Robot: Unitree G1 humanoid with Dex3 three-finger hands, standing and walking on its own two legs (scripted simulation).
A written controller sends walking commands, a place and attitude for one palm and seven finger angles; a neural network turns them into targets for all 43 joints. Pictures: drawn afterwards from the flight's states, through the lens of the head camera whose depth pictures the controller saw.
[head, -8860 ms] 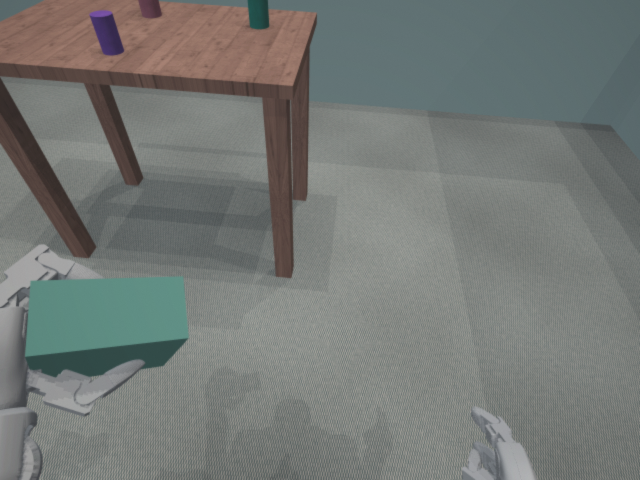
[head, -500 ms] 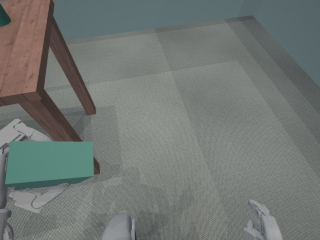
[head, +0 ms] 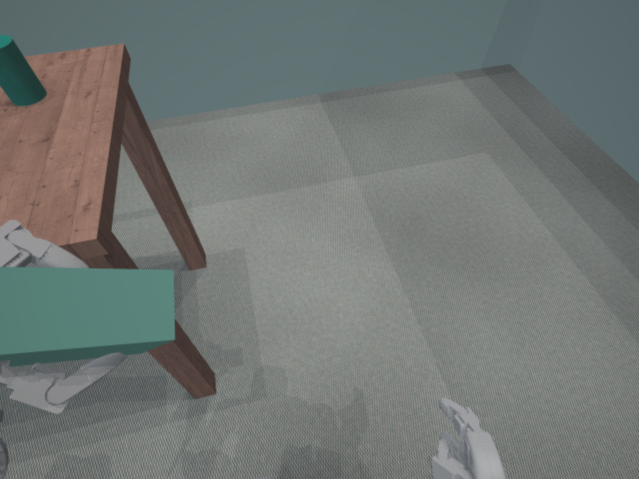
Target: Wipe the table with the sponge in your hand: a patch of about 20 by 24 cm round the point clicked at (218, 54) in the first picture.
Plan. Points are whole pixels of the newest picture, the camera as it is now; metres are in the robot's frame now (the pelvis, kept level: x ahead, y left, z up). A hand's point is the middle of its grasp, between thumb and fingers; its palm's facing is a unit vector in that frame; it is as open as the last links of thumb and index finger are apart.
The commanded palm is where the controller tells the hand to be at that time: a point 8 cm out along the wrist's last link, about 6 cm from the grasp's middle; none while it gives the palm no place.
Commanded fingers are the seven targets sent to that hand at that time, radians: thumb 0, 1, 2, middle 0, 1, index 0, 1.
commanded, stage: come to a stop and stand still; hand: left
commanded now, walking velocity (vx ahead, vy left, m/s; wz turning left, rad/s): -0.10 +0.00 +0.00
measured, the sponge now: (109, 318) +0.22 +0.21 +0.16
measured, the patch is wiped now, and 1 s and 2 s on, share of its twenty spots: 0.00 0.00 0.00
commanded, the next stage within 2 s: look again from close up in 1.56 s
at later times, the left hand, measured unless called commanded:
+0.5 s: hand out of the picture +0.20 +0.31 +0.20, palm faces +0.52 -0.76 -0.39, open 10.4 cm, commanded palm +0.11 +0.30 +0.19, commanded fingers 0.00 0.10 1.30 -1.20 -1.60 -1.20 -1.60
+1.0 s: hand out of the picture +0.16 +0.31 +0.17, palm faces +0.45 -0.84 -0.31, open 10.3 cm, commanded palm +0.09 +0.35 +0.19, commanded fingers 0.00 0.10 1.30 -1.20 -1.60 -1.20 -1.60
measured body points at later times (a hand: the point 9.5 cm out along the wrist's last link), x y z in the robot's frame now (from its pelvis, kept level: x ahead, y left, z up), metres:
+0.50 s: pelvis -0.06 +0.02 +0.00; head -0.02 +0.03 +0.45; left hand +0.17 +0.35 +0.22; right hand +0.11 -0.22 -0.07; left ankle -0.03 +0.13 -0.73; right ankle +0.01 -0.07 -0.73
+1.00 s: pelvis -0.06 +0.06 +0.01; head -0.07 +0.08 +0.46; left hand +0.12 +0.36 +0.19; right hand +0.14 -0.14 -0.05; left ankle -0.03 +0.13 -0.73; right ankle +0.01 -0.06 -0.73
